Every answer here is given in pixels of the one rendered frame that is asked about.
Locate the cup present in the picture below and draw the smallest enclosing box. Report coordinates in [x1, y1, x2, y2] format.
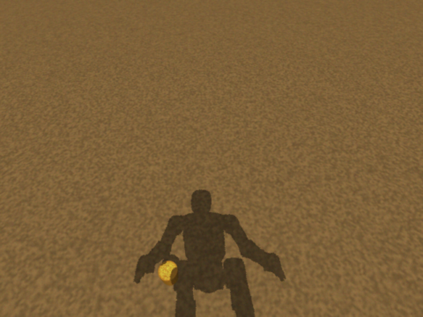
[158, 261, 178, 286]

